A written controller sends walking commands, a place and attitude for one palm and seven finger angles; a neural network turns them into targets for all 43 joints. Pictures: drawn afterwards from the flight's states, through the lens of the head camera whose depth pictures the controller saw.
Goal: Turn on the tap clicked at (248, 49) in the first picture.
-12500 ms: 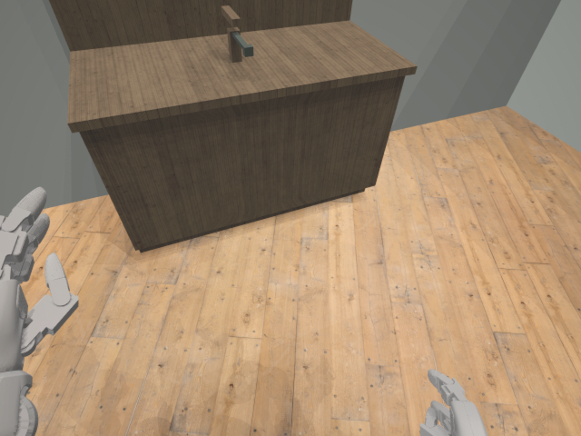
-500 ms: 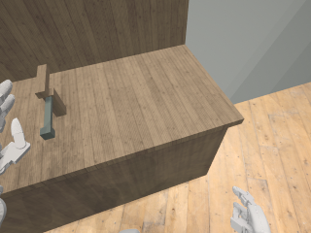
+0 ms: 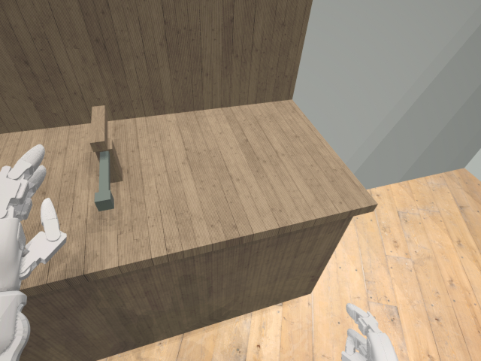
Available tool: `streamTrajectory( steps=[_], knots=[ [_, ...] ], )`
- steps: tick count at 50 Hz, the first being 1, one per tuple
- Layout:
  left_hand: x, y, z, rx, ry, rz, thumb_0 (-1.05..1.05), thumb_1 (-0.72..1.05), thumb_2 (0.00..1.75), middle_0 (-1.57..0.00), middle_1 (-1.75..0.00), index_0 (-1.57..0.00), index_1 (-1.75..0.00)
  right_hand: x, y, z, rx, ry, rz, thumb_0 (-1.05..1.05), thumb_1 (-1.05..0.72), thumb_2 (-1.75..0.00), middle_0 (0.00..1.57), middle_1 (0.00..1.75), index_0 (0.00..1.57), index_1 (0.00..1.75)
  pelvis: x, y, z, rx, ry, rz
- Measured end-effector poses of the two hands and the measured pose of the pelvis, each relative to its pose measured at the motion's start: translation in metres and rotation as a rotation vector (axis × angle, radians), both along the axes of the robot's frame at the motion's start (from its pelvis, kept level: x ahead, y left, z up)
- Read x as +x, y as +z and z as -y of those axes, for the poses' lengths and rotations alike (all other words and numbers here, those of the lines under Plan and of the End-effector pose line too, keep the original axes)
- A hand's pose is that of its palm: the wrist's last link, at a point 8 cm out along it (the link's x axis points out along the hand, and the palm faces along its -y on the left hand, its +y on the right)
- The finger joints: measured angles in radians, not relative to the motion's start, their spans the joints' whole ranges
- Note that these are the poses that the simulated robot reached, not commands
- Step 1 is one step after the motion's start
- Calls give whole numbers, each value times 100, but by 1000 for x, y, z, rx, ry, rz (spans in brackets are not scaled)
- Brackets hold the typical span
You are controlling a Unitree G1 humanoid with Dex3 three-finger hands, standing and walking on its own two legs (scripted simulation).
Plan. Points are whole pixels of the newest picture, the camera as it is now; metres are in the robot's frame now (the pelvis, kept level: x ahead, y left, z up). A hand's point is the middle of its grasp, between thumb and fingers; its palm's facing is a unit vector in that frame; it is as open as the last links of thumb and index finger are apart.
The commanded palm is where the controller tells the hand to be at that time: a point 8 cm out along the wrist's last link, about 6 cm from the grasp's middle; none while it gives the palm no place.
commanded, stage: come to a stop and stand still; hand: left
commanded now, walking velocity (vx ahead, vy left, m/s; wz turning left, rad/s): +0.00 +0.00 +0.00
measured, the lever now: (104, 200) +0.37 +0.30 +0.03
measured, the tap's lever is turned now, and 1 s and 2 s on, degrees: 0 0 0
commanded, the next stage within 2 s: look again from close up in 0.78 s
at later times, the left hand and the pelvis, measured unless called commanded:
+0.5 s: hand (84, 213) +0.25 +0.24 +0.16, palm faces +0.38 -0.85 -0.37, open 7.4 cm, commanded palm +0.19 +0.28 +0.18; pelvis +0.04 -0.01 +0.00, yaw +1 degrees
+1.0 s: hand (95, 213) +0.26 +0.23 +0.16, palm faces +0.38 -0.84 -0.39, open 7.4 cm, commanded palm +0.20 +0.26 +0.18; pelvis +0.04 -0.02 +0.01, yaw +1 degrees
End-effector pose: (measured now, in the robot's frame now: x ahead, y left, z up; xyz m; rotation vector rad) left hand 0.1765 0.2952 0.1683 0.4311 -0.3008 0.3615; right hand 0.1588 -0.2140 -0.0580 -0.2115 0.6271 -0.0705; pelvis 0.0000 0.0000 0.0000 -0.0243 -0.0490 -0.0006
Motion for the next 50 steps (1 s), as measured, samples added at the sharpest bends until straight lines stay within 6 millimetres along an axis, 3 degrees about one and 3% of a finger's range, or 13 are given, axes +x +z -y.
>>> streamTrajectory(
  steps=[5,11,15,21,31,50],
  knots=[
    [4,-9,-10,-30,30,-24,2,89,90,-21,-30,-21,-30,5,0,-19,8,47,-20,1,-90,-90,20,30,21,30,2,1,-4,3,2,0],
    [11,8,-1,-10,5,35,2,89,90,-21,-30,-21,-30,17,-2,-25,3,83,-44,1,-90,-90,20,30,21,30,11,3,-5,2,8,-6],
    [20,14,-1,14,2,41,2,89,90,-21,-30,-21,-30,27,-2,-19,1,73,-53,1,-90,-90,20,30,21,30,19,4,-3,0,10,-16],
    [34,7,2,8,11,-19,2,89,90,-21,-30,-21,-30,40,-1,-3,-9,33,-55,1,-90,-90,20,30,21,30,30,4,2,2,9,-27],
    [40,5,18,11,-12,-53,2,89,90,-21,-30,-21,-30,54,2,21,-39,1,-59,1,-90,-90,20,30,21,30,40,5,13,3,11,-35],
    [39,6,27,3,15,-88,2,89,90,-21,-30,-21,-30,54,-6,24,-9,-3,-76,1,-90,-90,20,30,21,30,40,6,21,6,14,-40]
  ],
)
